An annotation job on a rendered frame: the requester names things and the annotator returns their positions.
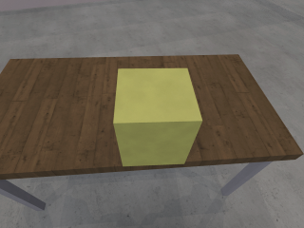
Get table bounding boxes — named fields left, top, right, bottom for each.
left=0, top=54, right=304, bottom=211

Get carton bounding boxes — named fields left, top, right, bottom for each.
left=113, top=67, right=202, bottom=167

